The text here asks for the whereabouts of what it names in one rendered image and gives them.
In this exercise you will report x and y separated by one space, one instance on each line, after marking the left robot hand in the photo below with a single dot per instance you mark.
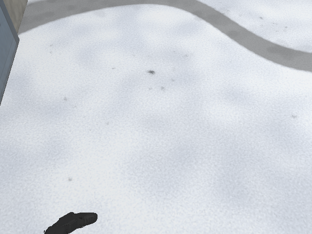
70 222

